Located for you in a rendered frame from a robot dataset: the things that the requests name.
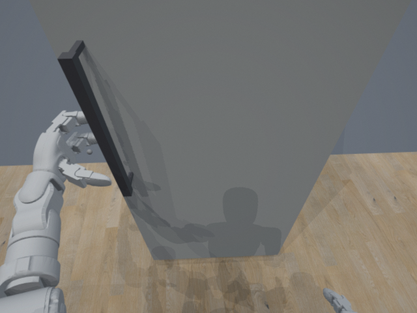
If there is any handle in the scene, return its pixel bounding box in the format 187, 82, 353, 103
58, 40, 134, 197

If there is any robot left forearm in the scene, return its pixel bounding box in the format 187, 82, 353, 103
0, 171, 65, 298

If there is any robot left hand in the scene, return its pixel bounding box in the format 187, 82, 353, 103
33, 110, 111, 188

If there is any fridge door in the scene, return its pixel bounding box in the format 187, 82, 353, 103
29, 0, 411, 260

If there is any left robot upper arm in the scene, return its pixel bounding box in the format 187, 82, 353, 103
0, 286, 66, 313

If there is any robot right hand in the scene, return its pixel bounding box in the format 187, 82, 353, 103
323, 288, 357, 313

